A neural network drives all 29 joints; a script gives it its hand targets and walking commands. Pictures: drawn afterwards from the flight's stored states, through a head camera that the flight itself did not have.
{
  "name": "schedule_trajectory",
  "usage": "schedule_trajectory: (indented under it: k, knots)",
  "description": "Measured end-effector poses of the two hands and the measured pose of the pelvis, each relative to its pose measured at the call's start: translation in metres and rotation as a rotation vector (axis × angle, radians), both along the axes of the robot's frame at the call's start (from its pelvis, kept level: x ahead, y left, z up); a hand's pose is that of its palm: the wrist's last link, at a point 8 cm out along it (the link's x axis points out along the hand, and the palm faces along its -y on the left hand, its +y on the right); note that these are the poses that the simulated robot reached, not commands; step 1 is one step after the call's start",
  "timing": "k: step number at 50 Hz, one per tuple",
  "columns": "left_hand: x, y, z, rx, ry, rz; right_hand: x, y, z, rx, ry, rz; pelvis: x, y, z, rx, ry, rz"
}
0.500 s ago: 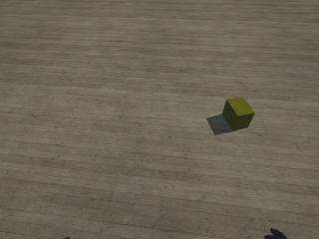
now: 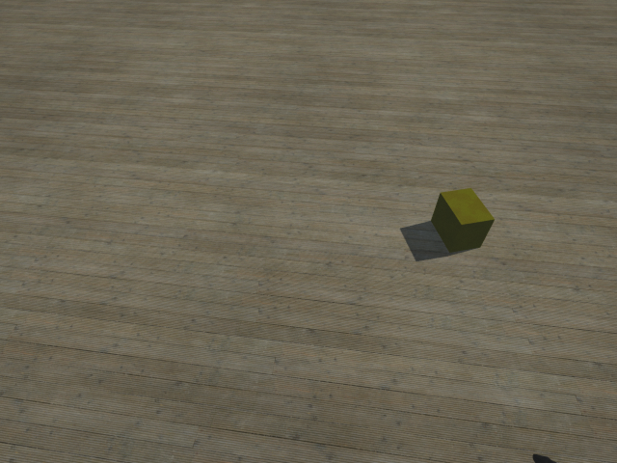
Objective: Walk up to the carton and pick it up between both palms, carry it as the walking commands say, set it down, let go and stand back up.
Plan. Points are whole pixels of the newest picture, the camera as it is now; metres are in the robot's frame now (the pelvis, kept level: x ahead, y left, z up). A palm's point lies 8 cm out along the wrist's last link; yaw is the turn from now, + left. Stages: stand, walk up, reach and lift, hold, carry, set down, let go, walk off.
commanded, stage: stand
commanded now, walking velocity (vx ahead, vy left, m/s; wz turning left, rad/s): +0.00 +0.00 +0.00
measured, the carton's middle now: (460, 220) +1.17 -0.66 -0.69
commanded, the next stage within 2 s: walk up in 0.20 s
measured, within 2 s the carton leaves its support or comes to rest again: neither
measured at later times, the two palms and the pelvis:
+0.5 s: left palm out of the picture +0.09 +0.30 -0.11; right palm out of the picture +0.09 -0.32 -0.11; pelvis +0.02 +0.00 +0.00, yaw -4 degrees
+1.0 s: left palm (202, 370) +0.30 +0.20 -0.13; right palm out of the picture +0.17 -0.43 -0.10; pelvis +0.16 -0.09 -0.04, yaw -16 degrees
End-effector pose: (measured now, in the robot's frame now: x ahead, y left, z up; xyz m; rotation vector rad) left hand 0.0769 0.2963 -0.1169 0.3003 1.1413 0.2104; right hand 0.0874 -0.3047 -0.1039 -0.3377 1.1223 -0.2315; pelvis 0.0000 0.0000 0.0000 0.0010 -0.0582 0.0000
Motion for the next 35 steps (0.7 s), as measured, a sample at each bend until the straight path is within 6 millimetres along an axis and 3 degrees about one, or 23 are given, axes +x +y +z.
schedule_trajectory:
  k: [10, 19, 24, 27, 31, 35]
  knots:
    - [-0.007, 0.011, 0.002, 0.03, 0.036, 0.016, 0.003, 0.004, -0.003, 0.007, 0.018, -0.003, 0.005, 0.001, 0.001, 0.0, 0.012, -0.002]
    - [-0.002, 0.009, 0.002, 0.027, 0.046, 0.016, 0.003, 0.005, -0.007, 0.014, 0.035, -0.006, 0.009, 0.0, 0.001, 0.002, 0.017, 0.0]
    - [0.008, 0.006, 0.002, 0.012, 0.059, -0.029, 0.002, -0.008, -0.004, -0.017, -0.008, -0.033, 0.014, -0.001, -0.002, 0.014, 0.03, -0.055]
    - [0.032, 0.001, 0.006, 0.023, 0.06, -0.106, -0.012, -0.029, 0.001, -0.069, -0.049, -0.079, 0.02, -0.009, -0.005, 0.028, 0.026, -0.097]
    - [0.085, -0.019, 0.019, 0.016, -0.016, -0.199, -0.035, -0.066, 0.007, -0.121, -0.029, -0.135, 0.035, -0.027, -0.007, 0.021, 0.011, -0.132]
    - [0.134, -0.045, 0.025, 0.028, -0.088, -0.269, -0.033, -0.108, 0.001, -0.142, -0.036, -0.18, 0.06, -0.055, -0.019, 0.001, -0.01, -0.168]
